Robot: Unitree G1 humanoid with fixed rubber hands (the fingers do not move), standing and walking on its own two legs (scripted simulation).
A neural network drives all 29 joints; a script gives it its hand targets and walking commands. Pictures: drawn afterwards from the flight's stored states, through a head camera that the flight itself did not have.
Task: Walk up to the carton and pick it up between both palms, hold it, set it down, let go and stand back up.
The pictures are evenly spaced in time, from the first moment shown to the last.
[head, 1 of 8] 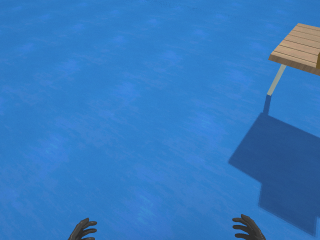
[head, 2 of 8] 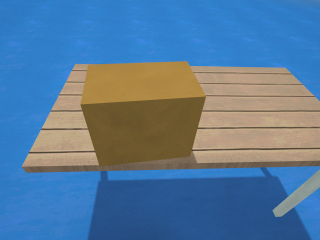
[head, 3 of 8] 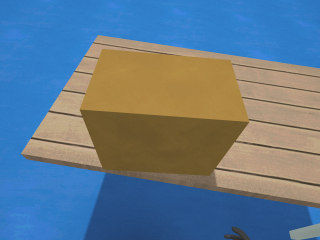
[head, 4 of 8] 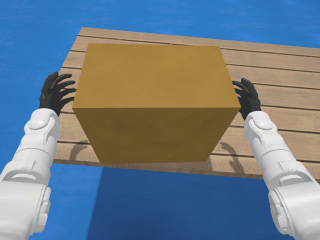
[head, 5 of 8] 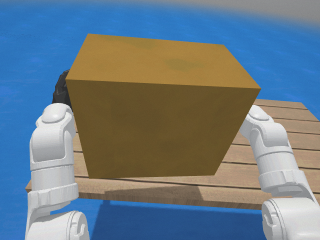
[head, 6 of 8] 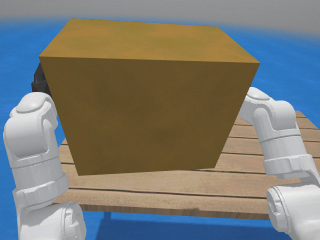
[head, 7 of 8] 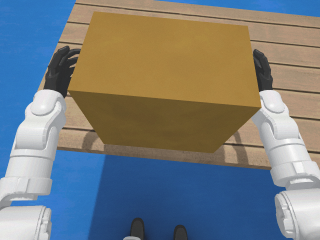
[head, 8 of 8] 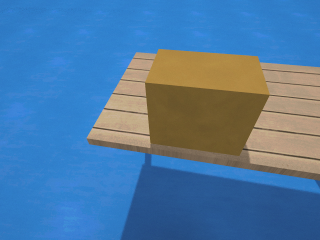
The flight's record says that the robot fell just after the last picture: no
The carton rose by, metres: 0.25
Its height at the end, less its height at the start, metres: +0.00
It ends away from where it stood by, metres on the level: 0.01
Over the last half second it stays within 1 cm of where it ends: yes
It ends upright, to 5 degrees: yes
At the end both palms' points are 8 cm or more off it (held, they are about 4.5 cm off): yes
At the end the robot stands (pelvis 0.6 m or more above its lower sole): yes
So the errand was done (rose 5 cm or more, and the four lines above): yes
